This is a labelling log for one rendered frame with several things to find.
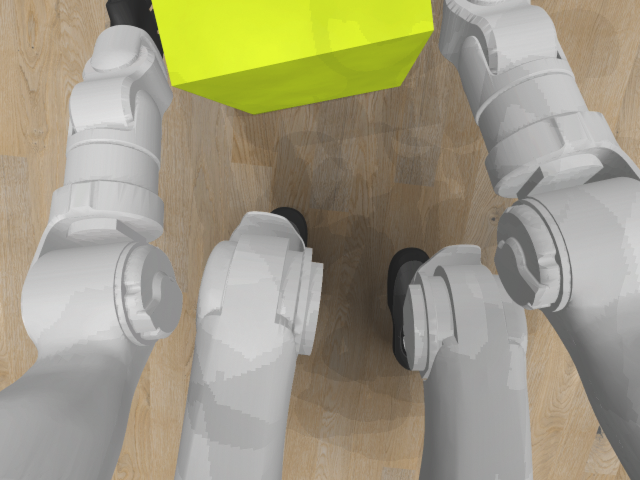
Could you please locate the robot right upper arm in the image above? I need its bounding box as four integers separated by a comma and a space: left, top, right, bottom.
494, 177, 640, 480

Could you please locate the left robot hand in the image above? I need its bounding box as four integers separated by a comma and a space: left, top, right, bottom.
106, 0, 164, 58

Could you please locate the robot left forearm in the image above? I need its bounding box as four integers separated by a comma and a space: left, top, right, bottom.
21, 25, 173, 340

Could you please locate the robot thigh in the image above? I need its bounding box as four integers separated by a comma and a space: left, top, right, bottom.
403, 265, 533, 480
174, 232, 323, 480

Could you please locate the robot left upper arm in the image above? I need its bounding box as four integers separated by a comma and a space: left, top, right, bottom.
0, 240, 183, 480

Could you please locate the robot right forearm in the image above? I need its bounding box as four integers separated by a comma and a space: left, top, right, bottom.
439, 0, 640, 200

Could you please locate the left robot thigh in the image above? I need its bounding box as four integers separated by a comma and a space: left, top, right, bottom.
174, 232, 323, 480

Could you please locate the carton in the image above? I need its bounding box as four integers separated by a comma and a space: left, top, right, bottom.
151, 0, 434, 115

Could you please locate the right robot thigh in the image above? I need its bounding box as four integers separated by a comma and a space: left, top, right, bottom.
403, 265, 533, 480

